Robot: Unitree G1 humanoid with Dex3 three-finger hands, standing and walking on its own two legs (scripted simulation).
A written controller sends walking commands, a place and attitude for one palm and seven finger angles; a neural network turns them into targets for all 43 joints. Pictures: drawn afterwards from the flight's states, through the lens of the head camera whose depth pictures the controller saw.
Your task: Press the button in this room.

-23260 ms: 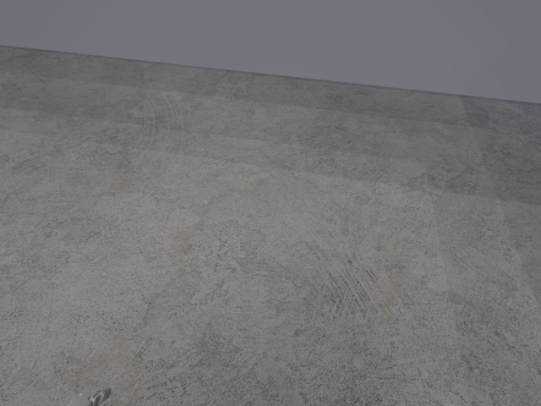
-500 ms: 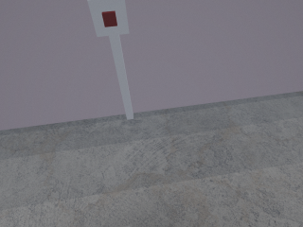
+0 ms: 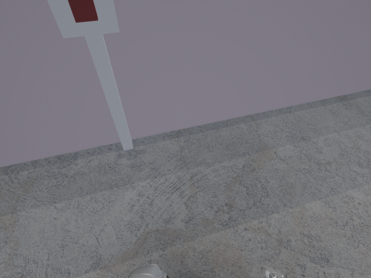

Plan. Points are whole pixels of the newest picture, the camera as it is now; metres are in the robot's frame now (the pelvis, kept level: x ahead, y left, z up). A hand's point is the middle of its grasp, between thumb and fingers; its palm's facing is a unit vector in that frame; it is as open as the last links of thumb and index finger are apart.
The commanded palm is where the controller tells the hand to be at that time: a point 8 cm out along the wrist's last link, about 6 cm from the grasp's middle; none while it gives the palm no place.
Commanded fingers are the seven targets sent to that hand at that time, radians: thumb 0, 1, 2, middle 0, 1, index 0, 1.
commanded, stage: walk to a spot facing it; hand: left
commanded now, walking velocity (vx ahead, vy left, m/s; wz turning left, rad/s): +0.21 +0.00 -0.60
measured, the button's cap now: (83, 7) +0.80 +0.41 +0.12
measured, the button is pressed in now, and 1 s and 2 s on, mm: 0 0 0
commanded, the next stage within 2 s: turn to face it in 0.20 s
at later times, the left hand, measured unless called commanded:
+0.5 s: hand (156, 194) +0.33 +0.12 -0.15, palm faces -0.22 -0.96 -0.19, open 7.4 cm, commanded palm none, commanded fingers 0.00 0.90 0.90 -0.20 -0.30 -0.20 -0.30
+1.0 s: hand (88, 231) +0.22 +0.28 -0.17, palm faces +0.17 -0.96 -0.22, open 7.4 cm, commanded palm none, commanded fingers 0.00 0.90 0.90 -0.20 -0.30 -0.20 -0.30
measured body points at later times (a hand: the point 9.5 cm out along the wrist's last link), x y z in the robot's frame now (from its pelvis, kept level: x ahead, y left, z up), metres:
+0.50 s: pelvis +0.16 -0.02 +0.00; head +0.21 -0.03 +0.45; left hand +0.34 +0.17 -0.14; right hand +0.07 -0.22 -0.16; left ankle +0.07 +0.10 -0.67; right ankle +0.21 -0.11 -0.72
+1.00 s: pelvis +0.17 +0.06 +0.02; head +0.21 +0.10 +0.46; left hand +0.21 +0.33 -0.15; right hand +0.26 -0.19 -0.11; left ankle +0.18 +0.13 -0.72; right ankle +0.17 -0.11 -0.63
